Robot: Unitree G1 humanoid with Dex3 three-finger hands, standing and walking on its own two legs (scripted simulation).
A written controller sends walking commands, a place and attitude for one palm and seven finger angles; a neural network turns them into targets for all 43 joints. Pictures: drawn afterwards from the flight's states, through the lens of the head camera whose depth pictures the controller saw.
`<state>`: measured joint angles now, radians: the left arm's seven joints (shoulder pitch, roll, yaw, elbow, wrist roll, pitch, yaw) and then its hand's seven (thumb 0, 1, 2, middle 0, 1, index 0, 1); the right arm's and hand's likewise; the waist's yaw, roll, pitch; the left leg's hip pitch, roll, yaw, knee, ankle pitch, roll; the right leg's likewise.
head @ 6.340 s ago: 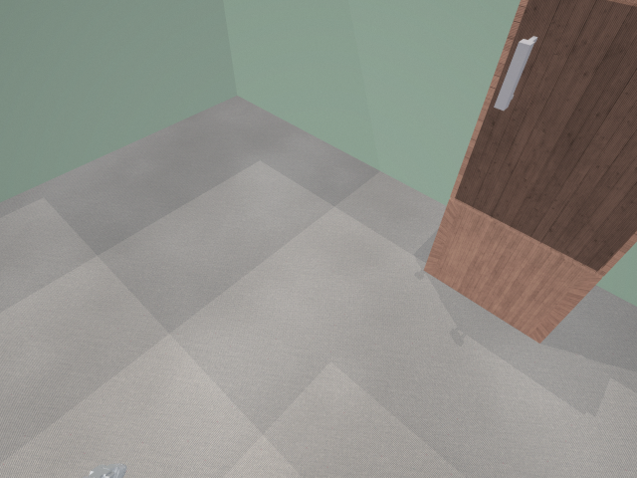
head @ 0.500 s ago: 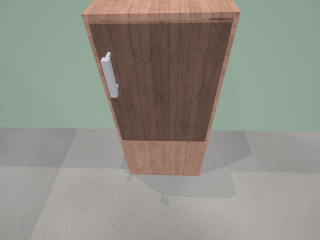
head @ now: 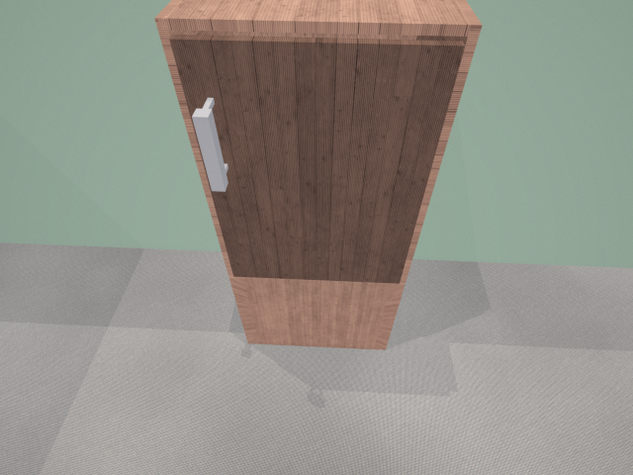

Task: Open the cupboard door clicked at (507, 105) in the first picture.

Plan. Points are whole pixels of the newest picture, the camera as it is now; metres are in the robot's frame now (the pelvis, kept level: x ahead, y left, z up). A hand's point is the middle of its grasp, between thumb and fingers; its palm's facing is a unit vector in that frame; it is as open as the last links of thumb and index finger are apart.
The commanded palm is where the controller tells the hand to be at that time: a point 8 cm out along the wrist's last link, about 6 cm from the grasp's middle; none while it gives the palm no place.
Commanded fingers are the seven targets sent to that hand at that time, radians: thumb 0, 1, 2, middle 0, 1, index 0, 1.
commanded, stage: shuffle to correct the standing spot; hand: left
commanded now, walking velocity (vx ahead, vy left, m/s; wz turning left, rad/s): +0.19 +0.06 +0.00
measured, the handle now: (214, 145) +0.61 +0.22 +0.09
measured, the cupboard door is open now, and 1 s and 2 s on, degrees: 0 0 0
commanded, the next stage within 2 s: come to a stop and stand still in 0.06 s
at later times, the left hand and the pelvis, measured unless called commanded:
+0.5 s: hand out of the picture +0.11 +0.18 -0.17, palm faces +0.04 -0.97 -0.25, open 7.3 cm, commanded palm none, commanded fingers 0.00 0.90 0.90 -0.20 -0.30 -0.20 -0.30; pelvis +0.06 +0.00 +0.00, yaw +0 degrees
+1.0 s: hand out of the picture +0.09 +0.21 -0.16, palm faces +0.03 -0.97 -0.24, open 7.4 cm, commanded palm none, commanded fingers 0.00 0.90 0.90 -0.20 -0.30 -0.20 -0.30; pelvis +0.07 +0.02 +0.01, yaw +0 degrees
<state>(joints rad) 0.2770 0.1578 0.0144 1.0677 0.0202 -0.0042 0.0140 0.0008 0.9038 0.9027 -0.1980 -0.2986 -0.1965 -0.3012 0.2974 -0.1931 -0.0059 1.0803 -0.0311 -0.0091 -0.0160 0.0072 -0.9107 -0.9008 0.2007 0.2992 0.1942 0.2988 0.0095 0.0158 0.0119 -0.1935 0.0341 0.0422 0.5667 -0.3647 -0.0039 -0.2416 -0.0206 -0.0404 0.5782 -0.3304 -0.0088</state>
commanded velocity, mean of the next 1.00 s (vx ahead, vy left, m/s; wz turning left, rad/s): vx -0.02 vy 0.02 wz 0.00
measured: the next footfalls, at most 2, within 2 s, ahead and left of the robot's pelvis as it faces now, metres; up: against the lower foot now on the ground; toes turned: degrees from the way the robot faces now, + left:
left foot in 0.54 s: +0.12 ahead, +0.14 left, +0.00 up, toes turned +3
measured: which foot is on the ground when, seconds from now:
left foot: down 0.00-0.28, up 0.30-0.52, down 0.54-1.00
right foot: down 0.00-1.00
